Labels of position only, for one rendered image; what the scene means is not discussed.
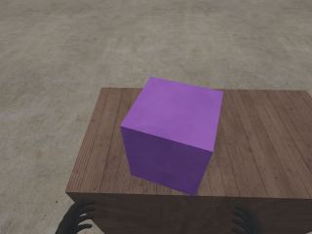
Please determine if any robot right hand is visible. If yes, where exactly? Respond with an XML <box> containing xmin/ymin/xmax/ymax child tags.
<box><xmin>231</xmin><ymin>205</ymin><xmax>264</xmax><ymax>234</ymax></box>

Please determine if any pedestal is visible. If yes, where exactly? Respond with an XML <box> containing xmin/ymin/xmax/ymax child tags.
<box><xmin>65</xmin><ymin>87</ymin><xmax>312</xmax><ymax>234</ymax></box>

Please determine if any carton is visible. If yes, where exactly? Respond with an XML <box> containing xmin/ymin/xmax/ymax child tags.
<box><xmin>120</xmin><ymin>76</ymin><xmax>223</xmax><ymax>197</ymax></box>

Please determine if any robot left hand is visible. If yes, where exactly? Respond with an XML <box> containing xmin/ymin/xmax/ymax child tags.
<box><xmin>55</xmin><ymin>198</ymin><xmax>96</xmax><ymax>234</ymax></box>

